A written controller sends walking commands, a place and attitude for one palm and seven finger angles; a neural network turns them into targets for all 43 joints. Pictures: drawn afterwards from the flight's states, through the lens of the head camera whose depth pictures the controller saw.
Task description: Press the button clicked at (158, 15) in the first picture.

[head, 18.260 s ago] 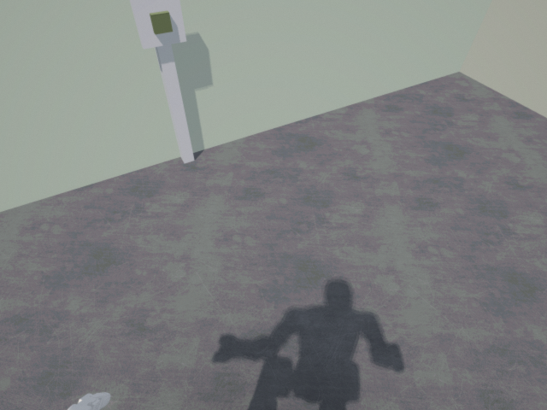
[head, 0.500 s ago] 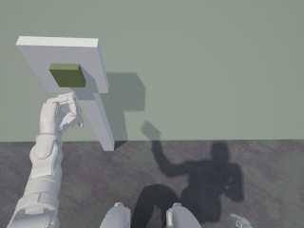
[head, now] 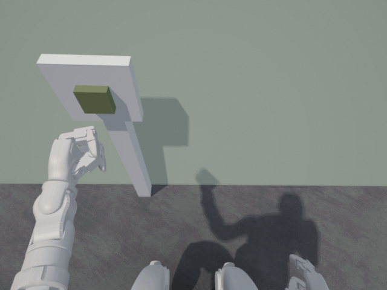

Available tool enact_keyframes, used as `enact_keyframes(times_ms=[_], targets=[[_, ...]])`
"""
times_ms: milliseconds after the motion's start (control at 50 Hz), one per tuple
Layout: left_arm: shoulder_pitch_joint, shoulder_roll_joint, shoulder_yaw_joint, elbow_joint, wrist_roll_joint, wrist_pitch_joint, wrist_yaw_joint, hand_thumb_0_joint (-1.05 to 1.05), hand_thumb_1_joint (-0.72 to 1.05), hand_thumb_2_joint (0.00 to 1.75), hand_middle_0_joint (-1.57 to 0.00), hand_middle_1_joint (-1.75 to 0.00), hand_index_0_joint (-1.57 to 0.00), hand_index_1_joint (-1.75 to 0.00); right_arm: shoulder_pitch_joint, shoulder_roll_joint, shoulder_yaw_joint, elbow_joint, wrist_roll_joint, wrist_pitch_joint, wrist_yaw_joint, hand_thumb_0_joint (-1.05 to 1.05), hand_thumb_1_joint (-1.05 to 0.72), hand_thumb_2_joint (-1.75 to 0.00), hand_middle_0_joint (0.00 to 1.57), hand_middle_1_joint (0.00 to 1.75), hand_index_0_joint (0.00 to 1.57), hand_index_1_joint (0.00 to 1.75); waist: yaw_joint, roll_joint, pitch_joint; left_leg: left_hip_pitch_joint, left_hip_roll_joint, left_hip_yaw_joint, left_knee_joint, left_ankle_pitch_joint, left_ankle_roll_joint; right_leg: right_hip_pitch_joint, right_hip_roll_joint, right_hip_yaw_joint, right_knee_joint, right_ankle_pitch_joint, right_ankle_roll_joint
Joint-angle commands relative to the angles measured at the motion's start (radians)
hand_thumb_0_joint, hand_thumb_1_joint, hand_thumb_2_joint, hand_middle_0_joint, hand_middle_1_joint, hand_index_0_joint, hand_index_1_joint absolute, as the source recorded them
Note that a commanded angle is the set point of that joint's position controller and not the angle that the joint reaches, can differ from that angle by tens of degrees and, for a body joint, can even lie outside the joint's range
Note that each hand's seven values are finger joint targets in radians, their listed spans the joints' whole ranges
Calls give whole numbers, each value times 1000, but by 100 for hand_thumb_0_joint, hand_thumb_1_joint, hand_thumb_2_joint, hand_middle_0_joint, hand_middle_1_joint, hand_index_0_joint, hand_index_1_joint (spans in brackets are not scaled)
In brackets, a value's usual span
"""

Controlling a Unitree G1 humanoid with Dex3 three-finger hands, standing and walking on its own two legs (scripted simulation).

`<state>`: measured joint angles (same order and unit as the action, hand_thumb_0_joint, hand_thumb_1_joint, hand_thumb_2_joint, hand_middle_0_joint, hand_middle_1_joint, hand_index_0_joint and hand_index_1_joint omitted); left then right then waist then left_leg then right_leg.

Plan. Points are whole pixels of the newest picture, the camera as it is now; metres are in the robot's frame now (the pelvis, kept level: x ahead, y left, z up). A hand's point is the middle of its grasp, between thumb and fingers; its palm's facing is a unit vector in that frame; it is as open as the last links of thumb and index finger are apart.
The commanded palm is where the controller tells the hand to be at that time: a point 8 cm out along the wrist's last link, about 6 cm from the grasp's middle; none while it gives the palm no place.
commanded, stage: draw the hand back to the body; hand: left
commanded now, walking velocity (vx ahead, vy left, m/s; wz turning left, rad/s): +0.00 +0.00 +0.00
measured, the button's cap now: (96, 99) +0.51 +0.24 +0.06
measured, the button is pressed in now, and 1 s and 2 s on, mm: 0 0 0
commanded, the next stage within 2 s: step back with the hand held close in 1.32 s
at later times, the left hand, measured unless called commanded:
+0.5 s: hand (48, 181) +0.27 +0.22 +0.14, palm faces +0.20 -0.95 -0.23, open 3.1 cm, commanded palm +0.23 +0.27 +0.16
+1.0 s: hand out of the picture +0.22 +0.25 +0.23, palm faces +0.41 -0.83 -0.38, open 3.1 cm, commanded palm +0.17 +0.29 +0.26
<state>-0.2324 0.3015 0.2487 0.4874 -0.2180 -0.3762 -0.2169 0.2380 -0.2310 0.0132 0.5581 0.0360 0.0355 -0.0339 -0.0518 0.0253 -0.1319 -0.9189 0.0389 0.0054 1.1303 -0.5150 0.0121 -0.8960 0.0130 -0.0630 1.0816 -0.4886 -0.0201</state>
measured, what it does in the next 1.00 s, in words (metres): rises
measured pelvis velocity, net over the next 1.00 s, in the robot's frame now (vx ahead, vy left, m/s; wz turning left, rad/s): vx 0.04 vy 0.01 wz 0.02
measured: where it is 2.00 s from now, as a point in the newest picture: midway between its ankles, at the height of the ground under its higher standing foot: outside the picture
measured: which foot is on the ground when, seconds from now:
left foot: down 0.00-1.00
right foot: down 0.00-1.00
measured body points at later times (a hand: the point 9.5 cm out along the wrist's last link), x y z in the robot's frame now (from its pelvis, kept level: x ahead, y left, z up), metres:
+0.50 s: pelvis +0.02 +0.00 +0.05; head +0.03 +0.00 +0.50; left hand +0.25 +0.27 +0.15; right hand +0.21 -0.23 -0.02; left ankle +0.01 +0.11 -0.66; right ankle +0.02 -0.11 -0.66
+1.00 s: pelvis +0.04 +0.01 +0.08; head +0.02 -0.01 +0.53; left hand +0.20 +0.30 +0.25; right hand +0.24 -0.20 +0.00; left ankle +0.01 +0.11 -0.66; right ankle +0.02 -0.11 -0.66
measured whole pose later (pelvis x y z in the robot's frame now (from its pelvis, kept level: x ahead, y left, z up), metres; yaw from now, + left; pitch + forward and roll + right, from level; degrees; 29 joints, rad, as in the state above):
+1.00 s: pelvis +0.04 +0.01 +0.08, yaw +1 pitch -2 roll -1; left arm 0.52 0.34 0.26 -0.47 -0.07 -0.02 0.12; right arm 0.21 -0.21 0.04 0.59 0.01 -0.09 -0.08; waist 0.07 0.06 -0.03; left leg -0.15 0.00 0.02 0.50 -0.31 0.02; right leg -0.13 -0.01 -0.05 0.45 -0.29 0.00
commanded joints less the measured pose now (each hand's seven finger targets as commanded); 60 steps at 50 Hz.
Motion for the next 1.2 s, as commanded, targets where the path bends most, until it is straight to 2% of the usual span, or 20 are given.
enact_keyframes(times_ms=[0,60,120,240,320,340,360,400,420,480,520,560,700,760,820,980,1020,1060,1120,1180], targets=[[-87,190,67,-295,-57,-18,-12,0,90,90,-130,-150,-130,-150,21,-154,-48,-159,15,-47,-22,0,-90,-90,20,30,20,30,19,-12,-373,268,-31,-14,-233,330,12,362,21,29,-215,360,10],[-34,160,55,-264,-75,26,-22,0,90,90,-130,-150,-130,-150,12,-160,-45,-159,21,-58,-32,0,-90,-90,20,30,20,30,3,-58,-237,232,-35,-10,-270,226,18,342,13,35,-276,268,17],[-10,147,35,-325,-85,37,-35,0,90,90,-130,-150,-130,-150,0,-163,-42,-173,25,-74,-37,0,-90,-90,20,30,20,30,6,-11,-184,270,-39,-13,-303,192,21,339,9,35,-315,211,10],[59,185,44,-527,-96,23,-45,0,90,90,-130,-150,-130,-150,-33,-149,-35,-192,29,-122,-49,0,-90,-90,20,30,20,30,28,76,-205,399,-34,-28,-362,223,18,391,12,27,-345,217,1],[169,208,78,-619,-103,50,-28,0,90,90,-130,-150,-130,-150,-40,-142,-28,-201,28,-152,-54,0,-90,-90,20,30,20,30,48,76,-196,443,-30,-38,-396,271,13,438,13,9,-355,258,-2],[176,300,75,-696,49,100,114,0,90,90,-130,-150,-130,-150,-88,-125,-41,-211,20,-138,-71,0,-90,-90,20,30,20,30,90,53,-201,475,-29,-30,-444,260,15,456,-16,62,-416,238,-15],[254,201,23,-704,63,142,183,0,90,90,-130,-150,-130,-150,-83,-109,-32,-220,17,-136,-79,0,-90,-90,20,30,20,30,64,47,-135,485,-26,-28,-471,229,12,445,-20,54,-441,211,-10],[335,146,-26,-729,87,196,244,0,90,90,-130,-150,-130,-150,-77,-108,-28,-217,16,-129,-81,0,-90,-90,20,30,20,30,57,46,-60,489,-22,-30,-496,203,11,457,-24,45,-464,194,-6],[351,162,-16,-743,97,213,267,0,90,90,-130,-150,-130,-150,-78,-111,-28,-209,16,-124,-83,0,-90,-90,20,30,20,30,57,2,-52,496,-19,-27,-503,221,15,489,-21,46,-486,206,-6],[374,172,-3,-825,123,245,314,0,90,90,-130,-150,-130,-150,-87,-109,-22,-201,6,-120,-87,0,-90,-90,20,30,20,30,59,27,-70,580,-19,-18,-527,311,16,552,-25,39,-507,302,-6],[396,186,8,-863,132,262,331,0,90,90,-130,-150,-130,-150,-92,-110,-18,-192,1,-125,-89,0,-90,-90,20,30,20,30,63,-9,-67,614,-15,-18,-547,361,19,591,-21,37,-530,349,-4],[399,176,3,-910,140,276,344,0,90,90,-130,-150,-130,-150,-99,-103,-12,-186,-2,-132,-89,0,-90,-90,20,30,20,30,65,24,-50,656,-17,-20,-573,401,16,620,-26,33,-546,381,-4],[502,162,15,-1047,155,303,361,0,90,90,-130,-150,-130,-150,-120,-93,-1,-159,-15,-167,-76,0,-90,-90,20,30,20,30,86,77,-16,763,-10,-28,-643,558,7,703,-27,20,-605,460,-3],[577,168,47,-1067,152,306,356,0,90,90,-130,-150,-130,-150,-130,-92,-3,-148,-20,-173,-67,0,-90,-90,20,30,20,30,96,9,7,767,-10,-21,-665,577,9,742,-26,16,-627,491,2],[651,182,89,-1083,150,304,351,0,90,90,-130,-150,-130,-150,-139,-90,-6,-140,-24,-177,-59,0,-90,-90,20,30,20,30,108,8,22,773,-8,-13,-681,601,7,768,-22,17,-648,516,3],[693,204,149,-1236,152,270,351,0,90,90,-130,-150,-130,-150,-149,-80,-10,-135,-26,-199,-51,0,-90,-90,20,30,20,30,119,64,16,812,-9,-10,-703,621,1,797,-20,19,-671,519,4],[712,221,171,-1270,153,262,352,0,90,90,-130,-150,-130,-150,-153,-82,-14,-131,-27,-213,-51,0,-90,-90,20,30,20,30,124,59,20,813,-10,-9,-703,611,0,799,-14,21,-685,519,3],[735,168,137,-1183,151,270,346,0,90,90,-130,-150,-130,-150,-146,-83,-16,-121,-27,-205,-50,0,-90,-90,20,30,20,30,113,8,83,796,-9,-5,-717,564,3,773,-15,18,-692,493,8],[721,152,135,-1117,151,277,342,0,90,90,-130,-150,-130,-150,-149,-90,-25,-115,-27,-193,-55,0,-90,-90,20,30,20,30,108,-38,149,775,-10,1,-736,462,8,742,-9,18,-724,420,11],[680,169,147,-1138,153,266,345,0,90,90,-130,-150,-130,-150,-158,-89,-25,-121,-29,-186,-60,0,-90,-90,20,30,20,30,113,-11,119,786,-16,1,-746,421,14,761,-17,28,-723,383,9]])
